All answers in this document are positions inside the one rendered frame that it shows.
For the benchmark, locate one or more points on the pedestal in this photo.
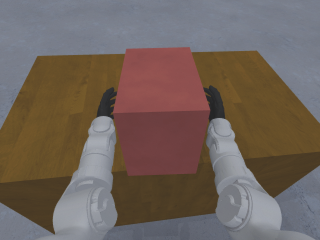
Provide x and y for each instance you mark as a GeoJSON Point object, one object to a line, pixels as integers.
{"type": "Point", "coordinates": [44, 133]}

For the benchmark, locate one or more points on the left robot forearm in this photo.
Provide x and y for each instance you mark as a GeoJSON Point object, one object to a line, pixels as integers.
{"type": "Point", "coordinates": [95, 167]}

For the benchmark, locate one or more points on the left robot hand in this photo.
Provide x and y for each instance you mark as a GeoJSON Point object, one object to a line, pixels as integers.
{"type": "Point", "coordinates": [105, 108]}

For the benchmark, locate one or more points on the carton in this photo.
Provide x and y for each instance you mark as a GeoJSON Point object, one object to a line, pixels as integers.
{"type": "Point", "coordinates": [161, 111]}

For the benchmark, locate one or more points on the robot left upper arm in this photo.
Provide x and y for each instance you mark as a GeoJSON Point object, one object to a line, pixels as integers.
{"type": "Point", "coordinates": [84, 215]}

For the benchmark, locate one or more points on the right robot hand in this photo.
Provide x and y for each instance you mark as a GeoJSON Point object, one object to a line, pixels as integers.
{"type": "Point", "coordinates": [216, 103]}

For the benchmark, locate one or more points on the robot right upper arm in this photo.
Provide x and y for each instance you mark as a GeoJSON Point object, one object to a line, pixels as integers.
{"type": "Point", "coordinates": [249, 214]}

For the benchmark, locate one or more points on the right robot forearm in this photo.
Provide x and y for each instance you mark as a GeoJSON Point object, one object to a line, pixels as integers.
{"type": "Point", "coordinates": [227, 162]}

